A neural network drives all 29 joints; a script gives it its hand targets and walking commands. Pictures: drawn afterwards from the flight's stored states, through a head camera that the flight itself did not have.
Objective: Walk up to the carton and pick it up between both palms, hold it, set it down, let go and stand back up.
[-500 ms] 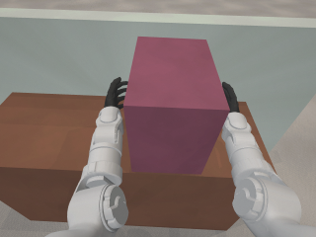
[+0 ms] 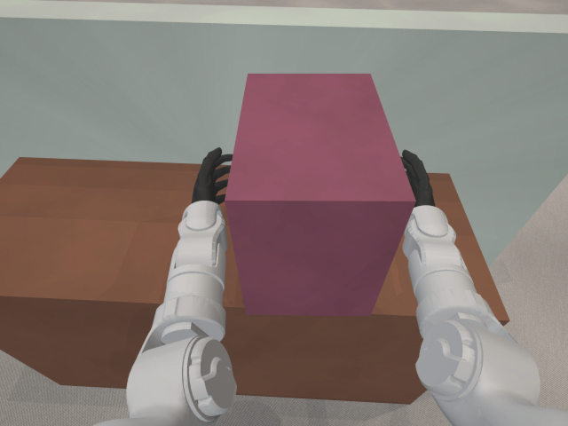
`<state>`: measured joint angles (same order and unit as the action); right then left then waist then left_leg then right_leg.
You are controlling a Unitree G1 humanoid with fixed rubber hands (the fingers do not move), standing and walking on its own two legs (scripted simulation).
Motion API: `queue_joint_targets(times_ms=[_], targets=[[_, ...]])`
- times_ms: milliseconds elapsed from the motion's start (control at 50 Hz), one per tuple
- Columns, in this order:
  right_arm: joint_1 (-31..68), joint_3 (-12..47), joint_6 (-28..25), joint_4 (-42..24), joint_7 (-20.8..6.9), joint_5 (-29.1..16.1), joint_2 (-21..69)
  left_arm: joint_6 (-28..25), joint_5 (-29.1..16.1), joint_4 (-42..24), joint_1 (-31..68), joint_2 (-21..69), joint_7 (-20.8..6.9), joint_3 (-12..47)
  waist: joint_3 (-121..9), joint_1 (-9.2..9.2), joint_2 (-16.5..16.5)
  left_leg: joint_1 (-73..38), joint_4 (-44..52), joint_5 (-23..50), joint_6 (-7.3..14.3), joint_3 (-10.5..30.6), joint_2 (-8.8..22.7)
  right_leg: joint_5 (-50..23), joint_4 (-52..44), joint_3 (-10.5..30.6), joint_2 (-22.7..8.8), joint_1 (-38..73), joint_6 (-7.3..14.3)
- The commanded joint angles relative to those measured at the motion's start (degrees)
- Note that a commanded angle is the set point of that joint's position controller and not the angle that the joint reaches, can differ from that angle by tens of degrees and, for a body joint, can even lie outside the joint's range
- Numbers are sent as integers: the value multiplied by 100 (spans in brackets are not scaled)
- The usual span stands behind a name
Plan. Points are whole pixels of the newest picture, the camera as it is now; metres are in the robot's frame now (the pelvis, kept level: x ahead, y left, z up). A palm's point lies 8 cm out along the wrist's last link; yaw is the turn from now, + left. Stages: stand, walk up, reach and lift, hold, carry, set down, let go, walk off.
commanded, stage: set down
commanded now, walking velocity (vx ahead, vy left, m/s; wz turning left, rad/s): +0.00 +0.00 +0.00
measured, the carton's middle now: (308, 193) +0.50 +0.01 +0.04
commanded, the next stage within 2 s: none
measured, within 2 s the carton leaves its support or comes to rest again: rests again in 0.62 s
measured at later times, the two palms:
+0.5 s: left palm (211, 213) +0.40 +0.16 +0.08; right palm (415, 215) +0.42 -0.14 +0.08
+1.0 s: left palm (214, 215) +0.41 +0.16 +0.08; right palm (415, 221) +0.42 -0.15 +0.07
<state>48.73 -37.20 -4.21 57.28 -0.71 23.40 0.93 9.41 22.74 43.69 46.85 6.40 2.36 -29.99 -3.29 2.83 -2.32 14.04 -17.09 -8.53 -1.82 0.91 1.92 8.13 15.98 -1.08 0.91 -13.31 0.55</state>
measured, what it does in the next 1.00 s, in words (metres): stands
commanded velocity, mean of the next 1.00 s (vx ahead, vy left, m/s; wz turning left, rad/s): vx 0.00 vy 0.00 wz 0.00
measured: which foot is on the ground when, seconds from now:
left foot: down 0.00-1.00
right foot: down 0.00-1.00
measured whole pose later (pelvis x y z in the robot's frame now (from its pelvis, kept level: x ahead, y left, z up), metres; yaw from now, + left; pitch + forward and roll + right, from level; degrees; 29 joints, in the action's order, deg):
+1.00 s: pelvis +0.00 +0.00 +0.00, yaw -1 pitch +9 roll +0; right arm 46.4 -42.1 -9.5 54.3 -2.8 29.2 2.8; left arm 2.5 25.4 45.0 45.6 8.7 2.0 -33.2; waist -3.0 3.9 -1.6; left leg 17.5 -16.0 -7.5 -1.5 -0.4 1.9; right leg 7.2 15.8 0.0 0.8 -17.6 0.3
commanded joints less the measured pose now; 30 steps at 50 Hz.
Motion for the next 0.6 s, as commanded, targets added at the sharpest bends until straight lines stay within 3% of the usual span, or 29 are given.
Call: queue_joint_targets(times_ms=[0,60,140,220,260,300,360,480,540,580], targets=[[3639,1342,-602,-426,-818,75,2493,-318,-76,-400,3472,2295,-215,1419,-3393,47,190,-1084,-210,2198,-27,-780,-68,-2329,325,-579,-35,1500,-288],[3586,1255,-590,-373,-824,194,2440,-324,-46,-285,3374,2349,-224,1310,-3252,-36,112,-1022,-142,2111,-19,-752,-58,-2254,295,-591,-43,1510,-293],[3559,1270,-654,-445,-858,210,2500,-370,22,-245,3305,2327,-223,1248,-3301,78,92,-1021,-138,2063,-2,-807,-55,-2252,285,-589,-49,1464,-295],[3510,1262,-719,-423,-821,300,2513,-459,-7,-171,3274,2329,-229,1290,-3226,8,34,-1035,-193,2208,-6,-796,-42,-2391,306,-603,-41,1408,-320],[3454,1267,-744,-395,-849,301,2540,-519,51,-184,3274,2352,-212,1228,-3270,91,24,-942,-152,2109,2,-847,-68,-2296,285,-563,-43,1447,-300],[3397,1179,-704,-306,-841,379,2590,-528,88,-158,3321,2302,-218,1200,-3143,56,52,-883,-106,1949,29,-856,-59,-2177,275,-566,-76,1444,-318],[3352,1206,-791,-365,-871,359,2548,-595,50,-252,3223,2384,-181,1248,-3362,126,125,-1079,-219,2303,-25,-835,-53,-2219,258,-598,-32,1237,-293],[3296,1089,-799,-323,-861,513,2597,-702,103,-73,3233,2321,-201,1134,-3286,77,-12,-875,-122,1940,56,-887,-50,-2209,272,-556,-81,1325,-332],[3189,1072,-820,-215,-853,538,2648,-752,108,-85,3248,2404,-202,1181,-3371,27,74,-831,-135,2031,20,-888,-65,-2275,281,-555,-84,1327,-328],[3311,1065,-839,-293,-858,575,2631,-793,131,-45,3311,2350,-196,1104,-3325,87,42,-759,-123,1932,33,-898,-46,-2186,301,-555,-80,1313,-339]])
